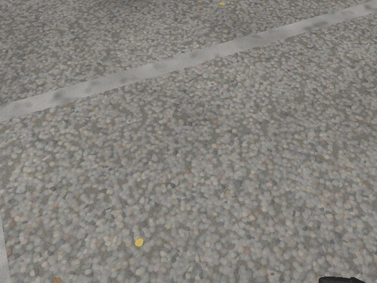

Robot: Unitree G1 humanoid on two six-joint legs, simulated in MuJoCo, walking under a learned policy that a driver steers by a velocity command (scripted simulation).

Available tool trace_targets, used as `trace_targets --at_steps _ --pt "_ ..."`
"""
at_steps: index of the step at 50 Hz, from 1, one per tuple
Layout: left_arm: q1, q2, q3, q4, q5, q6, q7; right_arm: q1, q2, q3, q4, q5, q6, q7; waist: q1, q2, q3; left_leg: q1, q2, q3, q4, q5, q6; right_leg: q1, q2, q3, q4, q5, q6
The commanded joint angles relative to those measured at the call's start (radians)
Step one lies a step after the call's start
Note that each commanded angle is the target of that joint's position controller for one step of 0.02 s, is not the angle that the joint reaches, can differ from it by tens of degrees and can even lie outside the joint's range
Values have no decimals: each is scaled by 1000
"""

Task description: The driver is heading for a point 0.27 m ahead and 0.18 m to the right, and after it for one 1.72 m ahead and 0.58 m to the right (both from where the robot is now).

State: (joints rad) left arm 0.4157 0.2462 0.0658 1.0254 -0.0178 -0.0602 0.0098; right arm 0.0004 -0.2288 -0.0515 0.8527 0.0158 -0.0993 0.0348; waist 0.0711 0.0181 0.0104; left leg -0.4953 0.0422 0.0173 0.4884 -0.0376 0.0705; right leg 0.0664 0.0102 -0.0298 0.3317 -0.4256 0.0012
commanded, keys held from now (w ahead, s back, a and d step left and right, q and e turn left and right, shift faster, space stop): w+e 0.90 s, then w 0.10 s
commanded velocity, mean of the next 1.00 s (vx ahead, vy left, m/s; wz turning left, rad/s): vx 0.50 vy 0.00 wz -0.49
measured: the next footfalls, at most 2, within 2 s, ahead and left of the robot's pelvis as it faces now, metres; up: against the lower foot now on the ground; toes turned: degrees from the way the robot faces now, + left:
right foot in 0.56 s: +0.42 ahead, -0.17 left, +0.00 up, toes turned -21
left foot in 1.04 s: +0.78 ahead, -0.12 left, +0.00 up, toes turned -34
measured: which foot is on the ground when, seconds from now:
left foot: down 0.00-0.54, up 0.56-1.00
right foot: down 0.00-0.02, up 0.04-0.54, down 0.56-1.00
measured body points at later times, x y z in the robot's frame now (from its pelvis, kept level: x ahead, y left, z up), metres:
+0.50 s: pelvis +0.26 -0.01 +0.00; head +0.28 -0.03 +0.45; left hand +0.50 +0.17 -0.10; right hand +0.19 -0.28 -0.14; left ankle +0.13 +0.12 -0.72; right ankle +0.39 -0.17 -0.70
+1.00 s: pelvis +0.53 -0.12 +0.01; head +0.55 -0.15 +0.46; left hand +0.71 +0.12 -0.10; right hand +0.62 -0.44 -0.07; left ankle +0.75 -0.09 -0.70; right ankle +0.39 -0.15 -0.72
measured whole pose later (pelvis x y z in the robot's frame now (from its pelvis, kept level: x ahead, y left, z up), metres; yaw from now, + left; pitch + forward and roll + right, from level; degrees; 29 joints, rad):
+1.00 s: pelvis +0.53 -0.12 +0.01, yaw -32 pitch +3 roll +0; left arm 0.36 0.27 0.09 0.82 -0.02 -0.05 0.02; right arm -0.02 -0.26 -0.05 0.77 0.00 -0.12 0.02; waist 0.08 0.04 0.01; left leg -0.55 0.02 -0.05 0.48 0.04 -0.01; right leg -0.06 0.10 0.17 0.40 -0.37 -0.07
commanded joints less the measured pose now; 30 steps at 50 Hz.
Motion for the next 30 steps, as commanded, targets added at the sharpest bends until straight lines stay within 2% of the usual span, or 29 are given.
trace_targets --at_steps 1,2,3,4,5,6,7,8,9,11,15,18,20,22,23,25,26,27,28,29,30 --pt "26 35 -10 -86 16 -15 -2 440 -315 -99 55 -28 -13 -22 -197 130 -339 857 295 -392 13 -58 169 -544 -35 4 702 354 -46" --pt "58 13 -19 -71 -4 -36 -6 462 -267 -83 66 -20 -7 -19 -192 272 -444 941 401 -718 -146 -181 243 -726 43 118 915 -159 -31" --pt "-19 119 11 -81 -32 -46 -6 392 -195 -60 55 -14 -9 -21 -191 177 -300 819 365 -605 -173 -255 189 -811 -22 174 1004 -123 -45" --pt "-90 131 15 -103 -37 -47 -3 307 -152 -47 36 -13 -10 -24 -168 127 -186 672 334 -458 -195 -247 145 -830 -77 140 995 -33 -57" --pt "-123 119 19 -108 -29 -41 4 233 -117 -36 31 -16 -13 -21 -136 69 -105 520 294 -351 -242 -205 120 -786 -115 127 940 48 -57" --pt "-117 107 28 -104 -21 -26 8 189 -88 -28 30 -23 -18 -20 -102 83 -59 421 257 -260 -282 -167 99 -734 -146 132 887 103 -59" --pt "-90 79 28 -99 -20 -10 7 173 -80 -26 37 -30 -19 -18 -77 101 -40 356 238 -201 -312 -142 90 -679 -158 134 865 136 -61" --pt "-76 53 27 -96 -21 3 6 173 -80 -28 44 -31 -21 -19 -66 95 -28 325 230 -154 -333 -106 93 -661 -162 131 852 153 -61" --pt "-82 44 28 -103 -21 13 6 178 -93 -32 52 -32 -24 -23 -58 83 -11 309 229 -109 -349 -62 98 -676 -164 130 840 181 -58" --pt "-127 49 34 -127 -14 25 7 195 -117 -40 63 -36 -26 -34 -56 54 14 318 230 -45 -365 7 105 -738 -164 143 788 261 -49" --pt "-224 44 34 -167 -5 19 -11 221 -138 -44 73 -37 -18 -54 -71 38 39 366 212 73 -374 77 88 -780 -147 122 580 445 -35" --pt "-339 26 20 -210 0 17 -32 265 -159 -49 81 -27 -9 -64 -112 18 75 415 221 134 -380 89 80 -777 -138 53 446 497 -40" --pt "-401 21 14 -243 -1 17 -45 306 -169 -53 92 -19 3 -66 -134 9 96 495 242 158 -356 120 78 -807 -132 26 386 472 -51" --pt "-439 25 11 -275 -3 19 -59 327 -182 -59 98 -10 18 -65 -139 17 104 570 263 180 -311 194 70 -816 -118 -4 348 403 -68" --pt "-441 33 14 -288 -4 20 -65 321 -192 -63 95 -5 25 -65 -128 27 98 592 269 194 -275 287 62 -790 -103 -26 332 357 -81" --pt "-393 69 30 -300 -6 23 -71 293 -224 -72 81 4 36 -68 -80 68 39 614 270 222 -144 628 42 -658 -38 -88 330 255 -117" --pt "-308 102 47 -288 -10 25 -71 277 -238 -75 75 7 44 -70 -27 84 -12 606 261 233 -13 767 30 -543 5 -113 325 213 -141" --pt "-156 152 76 -253 -12 24 -64 251 -241 -74 66 12 50 -70 60 70 -90 540 227 253 189 767 0 -326 50 -118 248 274 -177" --pt "1 244 115 -214 -11 32 -42 255 -221 -65 48 -3 43 -70 119 -27 -179 303 181 253 495 475 -51 -23 -30 62 199 272 -231" --pt "-26 344 123 -216 -17 23 -35 345 -46 -15 -5 -41 13 -52 -20 -283 -245 -153 -32 149 842 -504 -109 289 -281 620 118 182 -412" --pt "26 277 99 -241 2 10 -39 245 -113 -20 -34 8 -37 -36 43 -184 -368 -279 -69 -84 954 -561 -91 357 -353 870 -46 77 -455"
Velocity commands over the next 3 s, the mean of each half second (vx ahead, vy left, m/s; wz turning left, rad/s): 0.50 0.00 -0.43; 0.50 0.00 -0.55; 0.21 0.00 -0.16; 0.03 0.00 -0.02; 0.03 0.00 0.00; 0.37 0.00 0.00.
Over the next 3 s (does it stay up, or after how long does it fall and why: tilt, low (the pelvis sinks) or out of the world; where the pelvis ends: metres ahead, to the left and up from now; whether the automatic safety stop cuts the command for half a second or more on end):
stays up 0.83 -0.33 0.01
